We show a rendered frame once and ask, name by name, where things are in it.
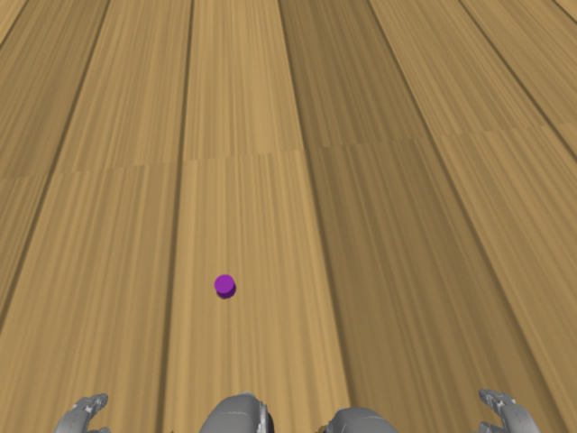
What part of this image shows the right robot hand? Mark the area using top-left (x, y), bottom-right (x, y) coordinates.
top-left (472, 389), bottom-right (541, 433)

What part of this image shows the tin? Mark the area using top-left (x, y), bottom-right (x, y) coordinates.
top-left (215, 274), bottom-right (236, 299)

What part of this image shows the left robot hand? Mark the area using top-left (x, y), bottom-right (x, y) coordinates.
top-left (53, 393), bottom-right (111, 433)

